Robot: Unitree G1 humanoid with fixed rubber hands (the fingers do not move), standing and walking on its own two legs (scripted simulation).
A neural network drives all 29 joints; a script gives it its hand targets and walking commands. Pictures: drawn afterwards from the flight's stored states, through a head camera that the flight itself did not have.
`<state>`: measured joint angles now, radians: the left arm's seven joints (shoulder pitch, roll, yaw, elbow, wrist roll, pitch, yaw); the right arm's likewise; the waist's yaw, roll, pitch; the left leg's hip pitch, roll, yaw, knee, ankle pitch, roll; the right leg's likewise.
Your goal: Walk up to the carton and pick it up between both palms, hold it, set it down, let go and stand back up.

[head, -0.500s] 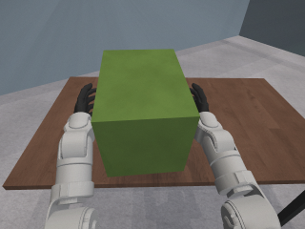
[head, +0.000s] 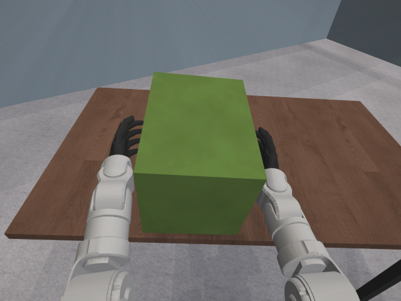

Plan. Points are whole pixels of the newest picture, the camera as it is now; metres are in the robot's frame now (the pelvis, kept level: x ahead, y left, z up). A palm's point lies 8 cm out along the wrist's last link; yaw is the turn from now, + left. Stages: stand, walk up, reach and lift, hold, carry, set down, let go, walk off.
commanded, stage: set down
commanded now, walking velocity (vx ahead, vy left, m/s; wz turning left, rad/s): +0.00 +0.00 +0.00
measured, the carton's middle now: (194, 152) +0.41 +0.00 +0.10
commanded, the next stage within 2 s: none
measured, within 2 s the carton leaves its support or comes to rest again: neither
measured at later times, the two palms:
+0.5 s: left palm (127, 155) +0.40 +0.15 +0.11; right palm (264, 165) +0.38 -0.15 +0.10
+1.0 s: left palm (131, 158) +0.41 +0.15 +0.08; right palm (262, 171) +0.38 -0.15 +0.07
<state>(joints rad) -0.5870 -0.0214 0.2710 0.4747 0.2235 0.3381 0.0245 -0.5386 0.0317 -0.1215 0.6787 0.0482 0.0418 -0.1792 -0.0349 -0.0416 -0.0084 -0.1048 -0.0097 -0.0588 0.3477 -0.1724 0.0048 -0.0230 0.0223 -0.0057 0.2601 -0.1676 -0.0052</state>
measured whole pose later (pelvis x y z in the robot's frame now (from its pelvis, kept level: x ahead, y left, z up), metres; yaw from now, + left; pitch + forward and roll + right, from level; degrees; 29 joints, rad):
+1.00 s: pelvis +0.01 +0.00 +0.00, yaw -1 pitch +2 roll -1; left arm -0.74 0.00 0.39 0.93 0.28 0.03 0.01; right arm -0.62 0.12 -0.46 0.91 -0.25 -0.16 -0.12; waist 0.00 -0.04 -0.04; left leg -0.19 0.00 -0.02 0.32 -0.17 0.00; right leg -0.12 0.02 -0.01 0.23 -0.15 -0.01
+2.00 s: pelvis +0.03 +0.00 -0.01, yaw -1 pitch +18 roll -1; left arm -0.87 0.07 0.39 1.27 0.26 -0.25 0.05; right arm -0.69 0.13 -0.64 1.02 -0.43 -0.33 -0.12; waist -0.03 -0.01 -0.14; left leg -0.52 0.02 0.02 0.37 -0.16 0.01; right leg -0.45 0.02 -0.06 0.29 -0.16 -0.01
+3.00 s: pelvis +0.02 +0.00 -0.01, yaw +0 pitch +22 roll -1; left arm -0.91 0.06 0.54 1.29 0.41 -0.37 0.03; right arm -0.74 0.16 -0.81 1.02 -0.56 -0.44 -0.08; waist -0.05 -0.02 -0.13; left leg -0.62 0.02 0.03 0.38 -0.14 0.01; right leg -0.53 0.01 -0.09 0.30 -0.14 -0.01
